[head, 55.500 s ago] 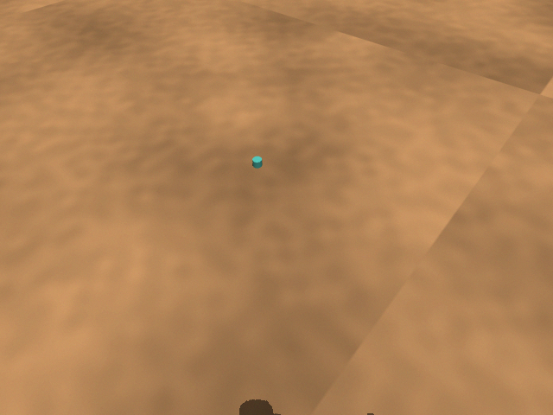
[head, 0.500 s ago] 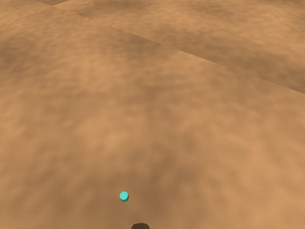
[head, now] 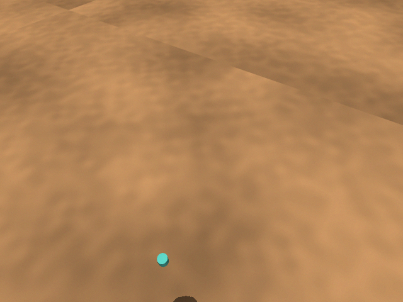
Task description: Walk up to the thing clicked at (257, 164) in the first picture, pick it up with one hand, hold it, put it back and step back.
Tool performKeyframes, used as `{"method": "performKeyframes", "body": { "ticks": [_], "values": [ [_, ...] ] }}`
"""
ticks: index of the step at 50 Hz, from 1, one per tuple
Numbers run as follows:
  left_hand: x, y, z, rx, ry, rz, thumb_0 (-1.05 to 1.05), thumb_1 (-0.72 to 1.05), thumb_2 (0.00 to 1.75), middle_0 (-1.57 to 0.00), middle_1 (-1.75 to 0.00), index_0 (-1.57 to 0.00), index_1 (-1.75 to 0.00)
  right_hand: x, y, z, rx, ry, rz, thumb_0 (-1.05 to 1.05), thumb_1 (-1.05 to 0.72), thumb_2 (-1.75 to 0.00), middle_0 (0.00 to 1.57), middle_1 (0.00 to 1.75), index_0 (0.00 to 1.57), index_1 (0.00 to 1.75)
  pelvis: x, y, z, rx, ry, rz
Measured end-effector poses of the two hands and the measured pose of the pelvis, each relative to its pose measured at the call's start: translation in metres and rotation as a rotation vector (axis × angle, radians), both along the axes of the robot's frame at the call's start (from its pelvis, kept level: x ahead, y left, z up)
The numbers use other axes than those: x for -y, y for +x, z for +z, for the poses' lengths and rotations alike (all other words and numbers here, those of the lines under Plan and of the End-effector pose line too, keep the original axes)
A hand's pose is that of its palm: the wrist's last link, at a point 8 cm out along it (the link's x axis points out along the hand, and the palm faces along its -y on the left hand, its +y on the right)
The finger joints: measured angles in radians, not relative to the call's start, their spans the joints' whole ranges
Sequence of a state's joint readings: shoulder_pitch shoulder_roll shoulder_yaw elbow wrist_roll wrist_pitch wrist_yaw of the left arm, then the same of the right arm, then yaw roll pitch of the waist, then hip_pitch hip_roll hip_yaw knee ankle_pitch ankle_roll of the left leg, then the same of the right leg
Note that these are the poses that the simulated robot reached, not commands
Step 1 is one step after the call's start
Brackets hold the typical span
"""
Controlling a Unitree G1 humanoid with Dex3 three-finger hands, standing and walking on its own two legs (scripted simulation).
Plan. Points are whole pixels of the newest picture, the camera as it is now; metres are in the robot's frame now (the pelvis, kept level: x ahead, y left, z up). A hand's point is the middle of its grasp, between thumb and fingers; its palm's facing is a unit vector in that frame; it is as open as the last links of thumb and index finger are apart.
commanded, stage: stand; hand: left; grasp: from above
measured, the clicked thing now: (162, 259) +0.43 +0.22 -0.76
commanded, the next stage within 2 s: step back in 0.36 s
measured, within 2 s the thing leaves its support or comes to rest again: neither
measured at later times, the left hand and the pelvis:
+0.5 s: hand out of the picture +0.07 +0.26 -0.16, palm faces +0.01 -0.93 -0.37, open 7.4 cm; pelvis -0.02 +0.00 -0.01, yaw +0 degrees
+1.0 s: hand out of the picture +0.04 +0.33 -0.18, palm faces -0.08 -0.93 -0.37, open 7.4 cm; pelvis -0.08 +0.07 -0.02, yaw -3 degrees
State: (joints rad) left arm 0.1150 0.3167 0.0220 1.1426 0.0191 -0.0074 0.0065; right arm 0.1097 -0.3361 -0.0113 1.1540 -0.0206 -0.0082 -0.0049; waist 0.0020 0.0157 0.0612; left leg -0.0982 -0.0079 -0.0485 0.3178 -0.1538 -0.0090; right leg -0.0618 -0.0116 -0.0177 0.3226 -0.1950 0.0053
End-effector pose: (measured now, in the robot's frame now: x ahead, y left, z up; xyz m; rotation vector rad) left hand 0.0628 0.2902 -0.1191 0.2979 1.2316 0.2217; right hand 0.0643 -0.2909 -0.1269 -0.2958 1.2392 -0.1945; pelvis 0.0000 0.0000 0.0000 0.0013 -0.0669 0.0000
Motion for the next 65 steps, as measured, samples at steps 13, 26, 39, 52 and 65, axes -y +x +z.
{"method": "performKeyframes", "body": {
  "ticks": [13, 26, 39, 52, 65],
  "values": [
    [0.002, -0.001, 0.002, 0.007, 0.006, -0.01, 0.01, 0.91, 0.9, -0.2, -0.3, -0.21, -0.29, 0.004, -0.004, 0.0, -0.004, 0.004, 0.001, 0.01, -0.9, -0.9, 0.2, 0.3, 0.2, 0.3, 0.004, -0.002, 0.0, -0.001, 0.0, 0.002],
    [-0.018, -0.003, -0.006, 0.004, 0.03, -0.002, 0.01, 0.9, 0.9, -0.2, -0.3, -0.21, -0.3, 0.014, -0.013, -0.002, -0.031, -0.042, -0.006, 0.01, -0.9, -0.9, 0.2, 0.3, 0.2, 0.3, -0.007, -0.024, -0.009, -0.025, -0.009, 0.001],
    [-0.069, 0.022, -0.026, 0.084, 0.006, -0.06, 0.01, 0.91, 0.9, -0.2, -0.3, -0.21, -0.29, -0.036, -0.069, 0.012, -0.096, -0.119, -0.005, 0.01, -0.9, -0.9, 0.2, 0.3, 0.2, 0.3, -0.059, -0.056, -0.016, -0.049, -0.035, 0.017],
    [-0.08, -0.034, -0.02, 0.018, 0.044, -0.108, 0.01, 0.91, 0.9, -0.2, -0.3, -0.21, -0.29, -0.057, -0.067, -0.001, 0.091, -0.071, -0.033, 0.01, -0.9, -0.9, 0.21, 0.3, 0.2, 0.3, -0.071, -0.088, -0.023, -0.03, 0.009, -0.062],
    [-0.069, -0.092, 0.009, 0.089, 0.069, -0.087, 0.01, 0.9, 0.9, -0.2, -0.3, -0.21, -0.3, -0.043, -0.117, -0.004, 0.057, -0.032, -0.006, 0.01, -0.9, -0.9, 0.21, 0.3, 0.2, 0.3, -0.06, -0.139, -0.013, -0.038, 0.039, -0.053]
  ]
}}
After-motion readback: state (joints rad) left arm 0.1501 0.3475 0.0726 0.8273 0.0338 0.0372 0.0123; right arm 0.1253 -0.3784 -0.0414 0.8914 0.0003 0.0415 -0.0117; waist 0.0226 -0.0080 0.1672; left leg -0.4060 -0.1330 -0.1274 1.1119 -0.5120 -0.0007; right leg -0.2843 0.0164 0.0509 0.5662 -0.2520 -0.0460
